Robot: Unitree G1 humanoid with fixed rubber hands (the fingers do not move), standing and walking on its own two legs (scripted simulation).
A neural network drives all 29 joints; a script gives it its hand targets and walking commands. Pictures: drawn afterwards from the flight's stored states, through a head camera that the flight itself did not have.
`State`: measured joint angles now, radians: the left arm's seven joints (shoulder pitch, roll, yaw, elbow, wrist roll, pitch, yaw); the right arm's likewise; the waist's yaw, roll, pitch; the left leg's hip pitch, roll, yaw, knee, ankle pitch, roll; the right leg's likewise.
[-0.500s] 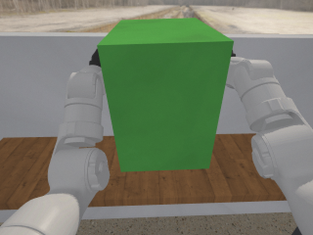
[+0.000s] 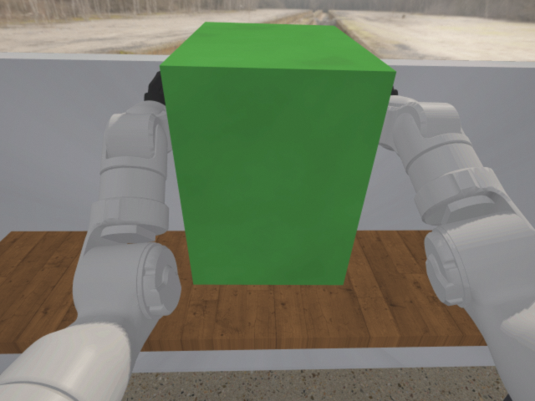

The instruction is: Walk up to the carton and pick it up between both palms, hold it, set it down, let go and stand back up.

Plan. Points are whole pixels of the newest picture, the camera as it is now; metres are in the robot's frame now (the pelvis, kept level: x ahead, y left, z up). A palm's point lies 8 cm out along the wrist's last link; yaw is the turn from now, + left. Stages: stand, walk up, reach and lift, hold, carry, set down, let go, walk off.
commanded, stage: hold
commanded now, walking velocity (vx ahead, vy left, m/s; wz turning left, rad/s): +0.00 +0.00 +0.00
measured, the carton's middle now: (269, 144) +0.39 +0.01 +0.29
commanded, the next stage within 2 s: none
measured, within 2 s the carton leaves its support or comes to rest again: neither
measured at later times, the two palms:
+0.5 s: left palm (169, 120) +0.37 +0.15 +0.33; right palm (390, 116) +0.36 -0.15 +0.34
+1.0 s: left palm (165, 122) +0.36 +0.16 +0.33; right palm (390, 115) +0.36 -0.15 +0.35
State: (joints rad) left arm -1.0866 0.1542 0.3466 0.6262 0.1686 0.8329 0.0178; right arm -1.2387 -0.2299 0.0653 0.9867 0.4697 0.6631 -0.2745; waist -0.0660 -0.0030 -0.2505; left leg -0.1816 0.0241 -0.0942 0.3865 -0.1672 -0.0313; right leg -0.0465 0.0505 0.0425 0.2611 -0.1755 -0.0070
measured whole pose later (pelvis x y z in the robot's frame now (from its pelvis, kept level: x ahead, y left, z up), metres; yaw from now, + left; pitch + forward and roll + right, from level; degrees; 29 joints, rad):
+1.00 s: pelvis +0.00 +0.00 +0.00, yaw +0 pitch -2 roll -2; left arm -1.05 0.14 0.33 0.58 0.17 0.85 0.03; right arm -1.25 -0.24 0.07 1.00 0.49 0.68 -0.28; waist -0.07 0.01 -0.25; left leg -0.18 0.03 -0.10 0.39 -0.17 -0.03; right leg -0.05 0.05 0.04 0.27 -0.18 -0.01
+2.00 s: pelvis +0.00 +0.00 +0.00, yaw +0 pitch -2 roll -2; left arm -1.06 0.13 0.35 0.59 0.17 0.85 0.03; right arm -1.24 -0.24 0.08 0.98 0.48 0.68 -0.28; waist -0.05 0.01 -0.25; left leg -0.18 0.03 -0.10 0.39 -0.17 -0.03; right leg -0.05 0.06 0.04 0.27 -0.18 -0.01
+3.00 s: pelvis +0.00 +0.00 +0.00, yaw +0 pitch -3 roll -2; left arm -1.07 0.14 0.34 0.61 0.18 0.85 0.02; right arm -1.25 -0.24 0.07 1.00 0.49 0.69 -0.28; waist -0.07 0.00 -0.24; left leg -0.18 0.03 -0.09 0.39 -0.16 -0.03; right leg -0.05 0.05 0.05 0.27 -0.17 -0.01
